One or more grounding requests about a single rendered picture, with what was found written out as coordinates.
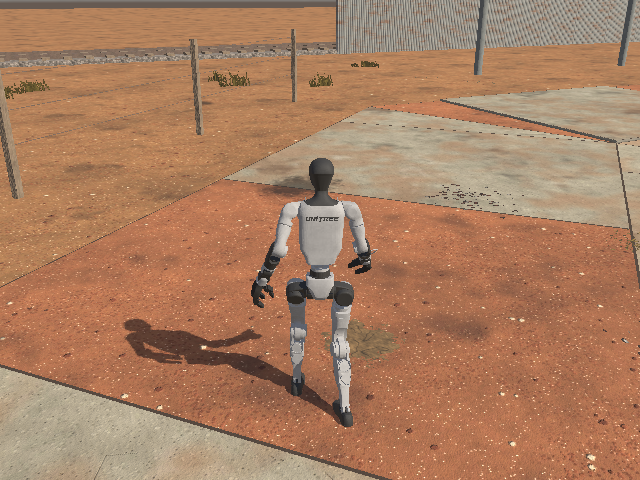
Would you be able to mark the right robot upper arm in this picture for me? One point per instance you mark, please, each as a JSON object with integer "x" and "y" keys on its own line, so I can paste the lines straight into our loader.
{"x": 356, "y": 224}

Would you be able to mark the left robot foot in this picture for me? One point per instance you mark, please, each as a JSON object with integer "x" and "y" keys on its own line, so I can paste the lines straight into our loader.
{"x": 296, "y": 388}

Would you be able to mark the right robot hand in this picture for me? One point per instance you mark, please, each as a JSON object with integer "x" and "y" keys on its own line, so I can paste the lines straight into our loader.
{"x": 356, "y": 262}

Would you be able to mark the left robot upper arm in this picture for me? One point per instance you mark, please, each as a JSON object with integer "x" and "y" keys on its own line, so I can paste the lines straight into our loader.
{"x": 288, "y": 212}

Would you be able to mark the left robot hand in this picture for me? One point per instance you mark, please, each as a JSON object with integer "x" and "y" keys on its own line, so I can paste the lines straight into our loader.
{"x": 256, "y": 293}

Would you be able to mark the robot foot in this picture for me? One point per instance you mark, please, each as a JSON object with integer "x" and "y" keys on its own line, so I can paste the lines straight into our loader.
{"x": 296, "y": 388}
{"x": 346, "y": 418}

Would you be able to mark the right robot foot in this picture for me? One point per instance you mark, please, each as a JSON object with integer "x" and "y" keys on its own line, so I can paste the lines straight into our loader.
{"x": 346, "y": 418}

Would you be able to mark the robot left forearm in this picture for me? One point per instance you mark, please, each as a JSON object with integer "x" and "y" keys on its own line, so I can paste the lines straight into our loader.
{"x": 268, "y": 267}

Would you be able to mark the robot right forearm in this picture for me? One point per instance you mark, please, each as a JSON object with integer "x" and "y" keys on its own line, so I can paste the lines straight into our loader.
{"x": 365, "y": 258}

